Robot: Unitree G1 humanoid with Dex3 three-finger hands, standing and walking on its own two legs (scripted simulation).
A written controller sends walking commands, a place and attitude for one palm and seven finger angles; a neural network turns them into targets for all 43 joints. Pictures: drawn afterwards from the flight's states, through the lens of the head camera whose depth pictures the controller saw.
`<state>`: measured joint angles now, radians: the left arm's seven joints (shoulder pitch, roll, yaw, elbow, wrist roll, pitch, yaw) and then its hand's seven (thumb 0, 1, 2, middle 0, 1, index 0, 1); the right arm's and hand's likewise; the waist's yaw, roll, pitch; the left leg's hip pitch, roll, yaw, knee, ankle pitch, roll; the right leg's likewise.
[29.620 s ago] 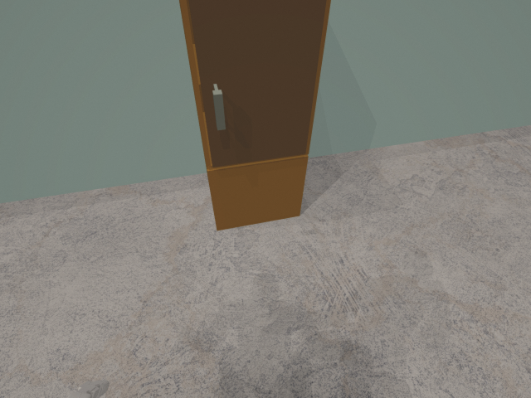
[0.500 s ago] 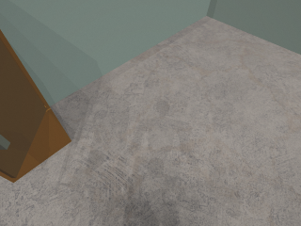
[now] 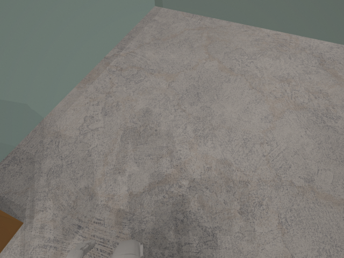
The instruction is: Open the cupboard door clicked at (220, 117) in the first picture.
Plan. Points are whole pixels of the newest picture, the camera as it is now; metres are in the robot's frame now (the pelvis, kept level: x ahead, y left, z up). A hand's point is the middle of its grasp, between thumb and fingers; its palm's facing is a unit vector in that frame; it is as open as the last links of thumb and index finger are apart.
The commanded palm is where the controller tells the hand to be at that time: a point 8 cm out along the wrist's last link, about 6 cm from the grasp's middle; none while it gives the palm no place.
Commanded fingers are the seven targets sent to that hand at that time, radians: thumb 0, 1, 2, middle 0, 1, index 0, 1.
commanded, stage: walk to a spot facing it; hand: left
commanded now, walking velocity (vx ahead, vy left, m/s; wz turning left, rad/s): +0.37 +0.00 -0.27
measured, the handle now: out of the picture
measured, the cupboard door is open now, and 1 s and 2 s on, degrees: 43 43 43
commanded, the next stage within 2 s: turn to face it in 0.88 s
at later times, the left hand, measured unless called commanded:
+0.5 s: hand (101, 198) +0.29 +0.22 -0.17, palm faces -0.10 -0.98 -0.18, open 7.4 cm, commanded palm none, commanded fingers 0.00 0.90 0.90 -0.20 -0.30 -0.20 -0.30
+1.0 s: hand (154, 121) +0.57 +0.08 -0.16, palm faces -0.27 -0.94 -0.21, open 7.2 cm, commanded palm none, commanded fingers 0.00 0.90 0.90 -0.20 -0.30 -0.20 -0.30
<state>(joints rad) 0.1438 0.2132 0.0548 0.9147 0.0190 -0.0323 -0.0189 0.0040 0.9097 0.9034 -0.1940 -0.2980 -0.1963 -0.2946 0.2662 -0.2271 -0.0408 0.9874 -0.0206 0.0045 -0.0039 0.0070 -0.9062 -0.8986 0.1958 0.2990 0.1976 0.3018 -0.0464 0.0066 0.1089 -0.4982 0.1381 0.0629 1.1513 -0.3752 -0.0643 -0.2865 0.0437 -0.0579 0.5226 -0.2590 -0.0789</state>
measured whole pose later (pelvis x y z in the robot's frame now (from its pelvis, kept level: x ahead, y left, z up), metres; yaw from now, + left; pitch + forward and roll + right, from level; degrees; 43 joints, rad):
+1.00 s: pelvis +0.46 -0.08 +0.01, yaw -17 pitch +1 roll +0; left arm 0.21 0.19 0.06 1.02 0.01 -0.07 0.01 -0.01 0.95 0.90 -0.20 -0.30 -0.20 -0.30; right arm 0.23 -0.16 -0.04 1.03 -0.02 -0.03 0.00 0.00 -0.91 -0.90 0.19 0.30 0.20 0.30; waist -0.03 -0.02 0.05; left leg -0.53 0.13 0.08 0.92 -0.29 -0.05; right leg -0.16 0.03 -0.09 0.39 -0.25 -0.08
